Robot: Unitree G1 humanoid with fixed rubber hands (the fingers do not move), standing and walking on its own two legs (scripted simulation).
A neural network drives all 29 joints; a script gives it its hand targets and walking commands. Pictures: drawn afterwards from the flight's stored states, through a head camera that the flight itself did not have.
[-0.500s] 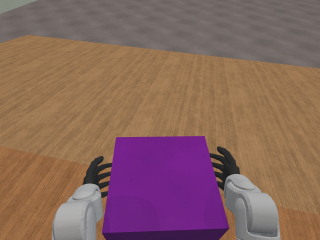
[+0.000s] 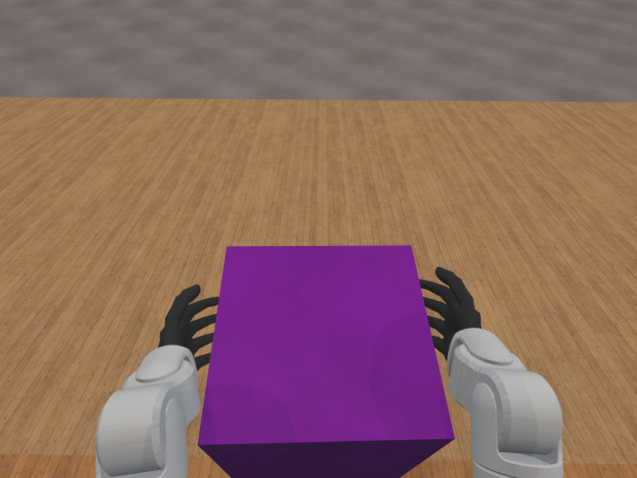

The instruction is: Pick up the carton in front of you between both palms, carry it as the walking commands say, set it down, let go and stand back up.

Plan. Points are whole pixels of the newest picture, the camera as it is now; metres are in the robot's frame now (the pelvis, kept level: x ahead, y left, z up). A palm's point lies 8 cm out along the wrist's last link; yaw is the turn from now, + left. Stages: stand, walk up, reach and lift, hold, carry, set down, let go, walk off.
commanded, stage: carry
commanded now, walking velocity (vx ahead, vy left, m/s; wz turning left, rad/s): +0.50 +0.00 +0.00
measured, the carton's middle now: (318, 372) +0.27 -0.01 +0.01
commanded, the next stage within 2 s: none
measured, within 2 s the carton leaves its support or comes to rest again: neither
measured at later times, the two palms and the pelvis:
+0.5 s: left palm (202, 127) +0.69 +0.16 +0.11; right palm (368, 118) +0.70 -0.15 +0.11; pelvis +0.34 -0.01 -0.03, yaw +1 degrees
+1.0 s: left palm (224, 68) +1.05 +0.15 +0.06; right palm (341, 57) +1.08 -0.15 +0.06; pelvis +0.71 -0.01 -0.08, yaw +3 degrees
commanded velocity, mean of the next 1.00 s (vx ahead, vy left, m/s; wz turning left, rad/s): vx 0.50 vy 0.00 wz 0.00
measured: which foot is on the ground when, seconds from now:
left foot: down 0.00-0.06, up 0.08-0.48, down 0.50-0.98, up 1.00-1.00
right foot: up 0.00-0.02, down 0.04-0.52, up 0.54-0.96, down 0.98-1.00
